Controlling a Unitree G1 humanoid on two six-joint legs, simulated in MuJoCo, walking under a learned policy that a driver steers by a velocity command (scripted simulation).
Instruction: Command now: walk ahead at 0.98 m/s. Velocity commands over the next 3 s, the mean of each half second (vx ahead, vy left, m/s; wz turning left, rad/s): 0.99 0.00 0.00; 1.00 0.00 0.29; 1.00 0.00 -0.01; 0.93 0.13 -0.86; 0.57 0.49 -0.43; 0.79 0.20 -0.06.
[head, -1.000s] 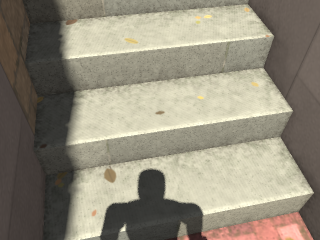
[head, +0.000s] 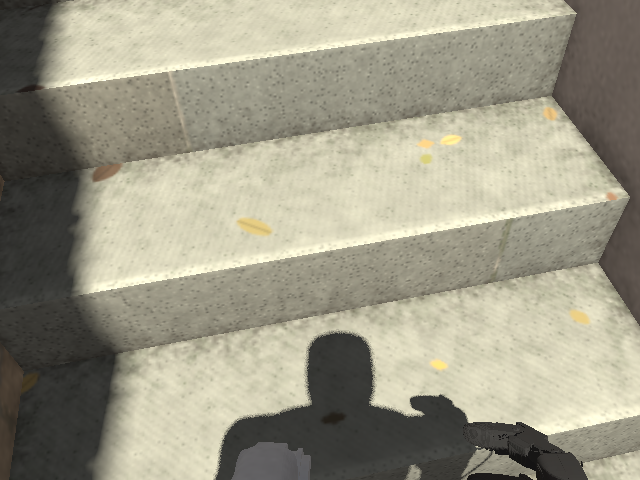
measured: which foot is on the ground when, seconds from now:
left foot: up 0.00-0.12, down 0.14-0.52, up 0.54-0.88, down 0.90-1.00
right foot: down 0.00-0.16, up 0.18-0.50, down 0.52-0.88, up 0.90-1.00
